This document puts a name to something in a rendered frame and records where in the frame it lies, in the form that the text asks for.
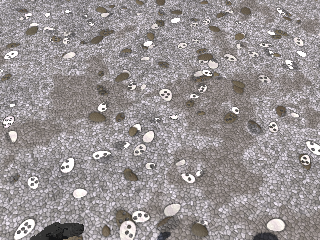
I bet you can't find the robot left hand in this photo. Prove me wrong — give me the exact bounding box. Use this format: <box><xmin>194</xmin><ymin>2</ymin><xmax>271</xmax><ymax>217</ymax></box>
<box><xmin>30</xmin><ymin>222</ymin><xmax>85</xmax><ymax>240</ymax></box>

